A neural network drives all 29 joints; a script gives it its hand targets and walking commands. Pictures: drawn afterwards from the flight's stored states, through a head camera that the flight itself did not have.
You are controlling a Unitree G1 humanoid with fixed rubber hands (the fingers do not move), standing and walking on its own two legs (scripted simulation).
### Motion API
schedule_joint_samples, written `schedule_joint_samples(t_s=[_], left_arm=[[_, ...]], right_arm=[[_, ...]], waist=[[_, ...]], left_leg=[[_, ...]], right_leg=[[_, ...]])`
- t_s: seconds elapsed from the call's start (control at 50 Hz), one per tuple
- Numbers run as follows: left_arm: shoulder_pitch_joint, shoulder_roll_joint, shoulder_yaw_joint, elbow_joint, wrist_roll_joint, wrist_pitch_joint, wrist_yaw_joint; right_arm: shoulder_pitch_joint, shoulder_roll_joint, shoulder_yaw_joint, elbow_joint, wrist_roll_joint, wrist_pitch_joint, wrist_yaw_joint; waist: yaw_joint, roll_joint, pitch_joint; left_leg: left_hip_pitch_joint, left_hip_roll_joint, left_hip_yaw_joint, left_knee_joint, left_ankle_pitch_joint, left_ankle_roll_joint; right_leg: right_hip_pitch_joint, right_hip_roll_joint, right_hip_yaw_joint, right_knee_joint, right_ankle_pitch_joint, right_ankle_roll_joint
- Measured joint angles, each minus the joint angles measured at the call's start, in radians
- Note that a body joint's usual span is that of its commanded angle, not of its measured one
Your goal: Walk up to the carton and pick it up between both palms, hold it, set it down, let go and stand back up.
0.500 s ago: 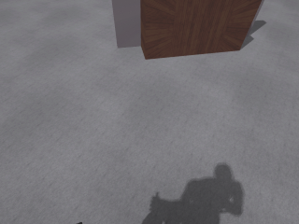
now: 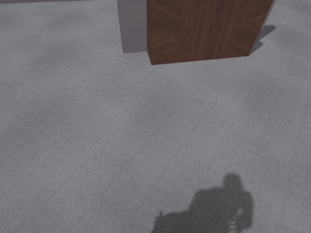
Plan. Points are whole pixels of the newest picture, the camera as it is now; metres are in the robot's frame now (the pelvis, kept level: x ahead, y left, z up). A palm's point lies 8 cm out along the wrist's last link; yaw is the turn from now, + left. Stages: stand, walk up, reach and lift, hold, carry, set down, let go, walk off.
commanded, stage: stand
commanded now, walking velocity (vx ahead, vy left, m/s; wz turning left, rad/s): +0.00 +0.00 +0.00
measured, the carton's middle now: out of the picture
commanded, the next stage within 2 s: none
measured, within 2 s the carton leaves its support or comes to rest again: neither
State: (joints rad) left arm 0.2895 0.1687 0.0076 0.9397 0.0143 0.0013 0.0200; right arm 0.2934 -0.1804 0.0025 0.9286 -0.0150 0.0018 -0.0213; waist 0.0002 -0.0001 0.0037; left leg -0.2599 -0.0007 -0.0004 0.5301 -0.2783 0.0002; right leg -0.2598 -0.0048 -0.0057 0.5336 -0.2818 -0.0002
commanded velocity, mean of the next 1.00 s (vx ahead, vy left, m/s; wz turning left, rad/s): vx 0.00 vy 0.00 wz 0.00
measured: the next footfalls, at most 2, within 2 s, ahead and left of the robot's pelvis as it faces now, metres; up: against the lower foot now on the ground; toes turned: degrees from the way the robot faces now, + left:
none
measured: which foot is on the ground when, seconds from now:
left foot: down 0.00-1.00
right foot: down 0.00-1.00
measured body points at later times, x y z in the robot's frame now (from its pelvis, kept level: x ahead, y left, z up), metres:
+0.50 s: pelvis +0.00 +0.00 +0.01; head +0.00 +0.00 +0.46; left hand -0.02 +0.21 -0.16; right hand -0.01 -0.21 -0.16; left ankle +0.00 +0.12 -0.73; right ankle +0.00 -0.12 -0.73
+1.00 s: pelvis -0.01 +0.00 +0.01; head +0.00 +0.00 +0.46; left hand -0.04 +0.20 -0.16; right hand -0.04 -0.20 -0.16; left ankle +0.00 +0.12 -0.73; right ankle +0.00 -0.12 -0.73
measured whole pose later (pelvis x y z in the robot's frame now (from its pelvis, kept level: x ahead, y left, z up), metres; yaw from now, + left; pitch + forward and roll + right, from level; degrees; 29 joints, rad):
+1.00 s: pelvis -0.01 +0.00 +0.01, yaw +0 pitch -1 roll +0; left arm 0.32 0.10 0.00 1.17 0.01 0.00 0.04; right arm 0.31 -0.10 0.00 1.17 -0.01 0.00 -0.04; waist 0.00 0.00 0.03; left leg -0.20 0.00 0.00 0.44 -0.22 0.00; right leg -0.20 0.00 0.00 0.45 -0.23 0.00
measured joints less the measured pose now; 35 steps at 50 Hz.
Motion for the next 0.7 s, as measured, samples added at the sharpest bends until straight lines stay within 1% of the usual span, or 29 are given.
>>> schedule_joint_samples(t_s=[0.36,0.7], left_arm=[[0.014,-0.037,0.0,0.153,-0.002,-0.005,0.01],[0.019,-0.065,-0.004,0.216,-0.002,-0.005,0.017]], right_arm=[[0.008,0.037,-0.001,0.154,0.003,-0.004,-0.01],[0.01,0.068,0.0,0.222,0.003,-0.004,-0.016]], waist=[[0.0,-0.001,0.021],[0.0,-0.001,0.028]], left_leg=[[0.057,-0.001,-0.002,-0.062,0.029,0.0],[0.068,-0.001,-0.003,-0.082,0.047,-0.001]], right_leg=[[0.058,0.0,0.0,-0.062,0.029,0.001],[0.068,-0.001,0.001,-0.08,0.046,0.001]])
